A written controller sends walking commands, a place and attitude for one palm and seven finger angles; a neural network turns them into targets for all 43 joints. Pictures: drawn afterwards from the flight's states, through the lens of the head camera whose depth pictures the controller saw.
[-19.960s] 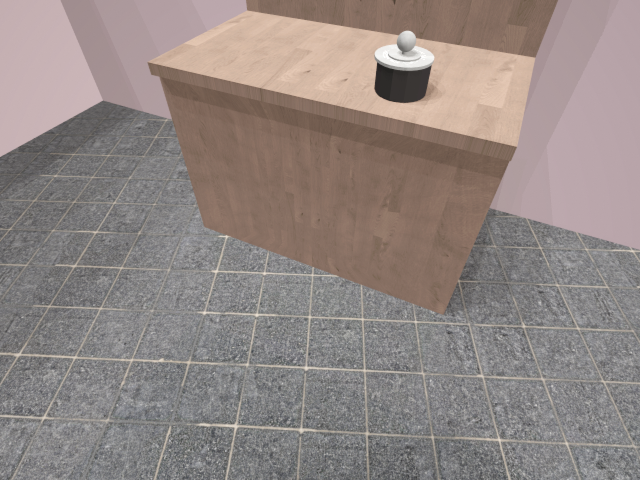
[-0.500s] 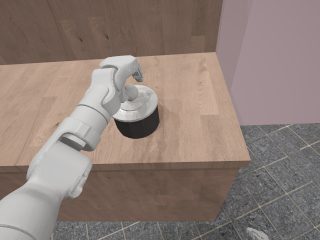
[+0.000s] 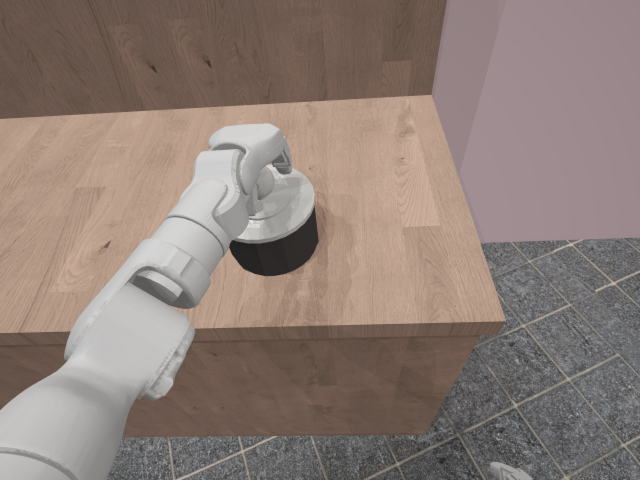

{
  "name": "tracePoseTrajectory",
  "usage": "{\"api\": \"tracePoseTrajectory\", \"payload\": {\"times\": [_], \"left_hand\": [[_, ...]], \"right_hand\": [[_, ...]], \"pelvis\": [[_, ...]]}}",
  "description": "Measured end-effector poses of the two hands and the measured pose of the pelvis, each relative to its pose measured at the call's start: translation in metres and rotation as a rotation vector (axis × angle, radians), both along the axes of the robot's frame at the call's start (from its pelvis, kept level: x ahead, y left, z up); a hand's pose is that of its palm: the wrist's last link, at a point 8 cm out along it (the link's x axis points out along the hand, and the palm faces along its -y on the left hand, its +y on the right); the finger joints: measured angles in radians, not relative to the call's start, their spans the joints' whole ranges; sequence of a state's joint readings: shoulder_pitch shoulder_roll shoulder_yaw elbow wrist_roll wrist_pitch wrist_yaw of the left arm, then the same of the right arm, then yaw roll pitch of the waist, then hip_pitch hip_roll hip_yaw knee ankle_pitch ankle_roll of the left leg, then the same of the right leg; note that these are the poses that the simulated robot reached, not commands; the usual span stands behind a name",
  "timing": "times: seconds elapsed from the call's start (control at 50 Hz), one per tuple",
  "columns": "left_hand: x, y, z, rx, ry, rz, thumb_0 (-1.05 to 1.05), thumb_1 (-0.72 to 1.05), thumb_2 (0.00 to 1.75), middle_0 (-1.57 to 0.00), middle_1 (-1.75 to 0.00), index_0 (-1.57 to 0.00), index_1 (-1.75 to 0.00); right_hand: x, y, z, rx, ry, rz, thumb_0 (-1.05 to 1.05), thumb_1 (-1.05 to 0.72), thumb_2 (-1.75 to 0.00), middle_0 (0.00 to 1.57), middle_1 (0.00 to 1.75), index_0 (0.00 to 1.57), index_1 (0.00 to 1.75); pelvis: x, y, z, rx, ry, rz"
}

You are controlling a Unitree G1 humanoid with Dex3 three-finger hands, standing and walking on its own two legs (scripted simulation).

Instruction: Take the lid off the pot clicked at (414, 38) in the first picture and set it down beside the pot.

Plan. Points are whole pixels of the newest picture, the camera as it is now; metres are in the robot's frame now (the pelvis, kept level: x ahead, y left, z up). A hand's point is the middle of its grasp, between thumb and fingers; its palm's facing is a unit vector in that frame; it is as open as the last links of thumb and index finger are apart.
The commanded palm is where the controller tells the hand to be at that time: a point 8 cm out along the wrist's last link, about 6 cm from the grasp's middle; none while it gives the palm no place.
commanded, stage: lower the open fingers around the knob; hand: left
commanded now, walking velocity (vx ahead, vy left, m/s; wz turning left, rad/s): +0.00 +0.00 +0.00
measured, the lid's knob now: (257, 181) +0.49 +0.08 +0.11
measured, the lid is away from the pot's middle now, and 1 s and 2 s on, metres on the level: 0.01 0.00 0.01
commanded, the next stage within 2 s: close the fingers and squeeze the knob in 0.22 s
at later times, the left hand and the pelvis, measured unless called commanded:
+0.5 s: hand (252, 187) +0.45 +0.08 +0.14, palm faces -0.31 -0.03 -0.95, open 10.2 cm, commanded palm +0.44 +0.08 +0.20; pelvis +0.00 +0.00 +0.00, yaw +0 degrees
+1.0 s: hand (251, 185) +0.45 +0.08 +0.14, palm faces -0.31 -0.03 -0.95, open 8.2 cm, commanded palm +0.44 +0.08 +0.20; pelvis +0.00 +0.00 +0.00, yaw +0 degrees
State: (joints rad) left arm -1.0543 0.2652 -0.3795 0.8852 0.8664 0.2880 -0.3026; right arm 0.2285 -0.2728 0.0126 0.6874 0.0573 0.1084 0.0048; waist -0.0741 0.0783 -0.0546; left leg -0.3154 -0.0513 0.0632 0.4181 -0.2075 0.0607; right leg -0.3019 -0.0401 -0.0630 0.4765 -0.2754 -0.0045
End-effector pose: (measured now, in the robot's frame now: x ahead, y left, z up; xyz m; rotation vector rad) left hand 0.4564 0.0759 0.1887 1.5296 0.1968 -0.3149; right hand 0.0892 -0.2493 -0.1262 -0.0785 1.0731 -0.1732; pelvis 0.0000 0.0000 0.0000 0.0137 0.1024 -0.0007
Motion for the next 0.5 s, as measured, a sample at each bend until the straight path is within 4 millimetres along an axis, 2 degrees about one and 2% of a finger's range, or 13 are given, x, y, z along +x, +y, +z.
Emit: {"api": "tracePoseTrajectory", "payload": {"times": [0.16,0.34,0.5], "left_hand": [[0.004,0.000,0.004,-0.010,-0.026,0.031,0.00,-0.36,1.56,-0.85,-0.08,-0.84,-0.08],[-0.006,0.000,0.006,-0.004,-0.021,0.024,0.00,-0.36,1.56,-0.85,-0.08,-0.84,-0.08],[-0.012,0.002,0.007,-0.011,-0.014,0.033,0.00,-0.24,1.32,-0.73,-0.30,-0.73,-0.30]], "right_hand": [[-0.011,0.001,-0.005,0.024,0.034,-0.019,0.00,-0.91,-0.90,0.19,0.30,0.20,0.30],[0.005,0.003,-0.001,0.028,-0.014,0.003,0.00,-0.91,-0.90,0.19,0.30,0.20,0.30],[0.022,0.002,0.007,0.010,-0.071,0.027,0.00,-0.91,-0.90,0.19,0.30,0.20,0.30]], "pelvis": [[0.004,0.001,0.000,0.000,0.004,-0.011],[0.001,0.000,0.000,0.000,-0.011,-0.004],[-0.004,-0.002,0.000,0.001,-0.018,0.002]]}}
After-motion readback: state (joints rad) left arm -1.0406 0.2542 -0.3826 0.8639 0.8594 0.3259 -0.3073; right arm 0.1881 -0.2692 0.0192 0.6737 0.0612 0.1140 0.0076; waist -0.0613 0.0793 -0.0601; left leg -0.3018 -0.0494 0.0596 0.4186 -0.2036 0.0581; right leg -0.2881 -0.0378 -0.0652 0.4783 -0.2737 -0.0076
